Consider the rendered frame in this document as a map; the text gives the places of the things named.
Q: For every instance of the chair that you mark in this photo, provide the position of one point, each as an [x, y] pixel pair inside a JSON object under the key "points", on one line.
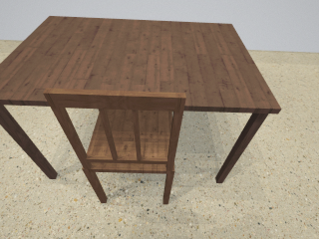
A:
{"points": [[135, 132]]}

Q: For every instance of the table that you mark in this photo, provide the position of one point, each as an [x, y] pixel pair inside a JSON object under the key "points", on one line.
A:
{"points": [[206, 61]]}

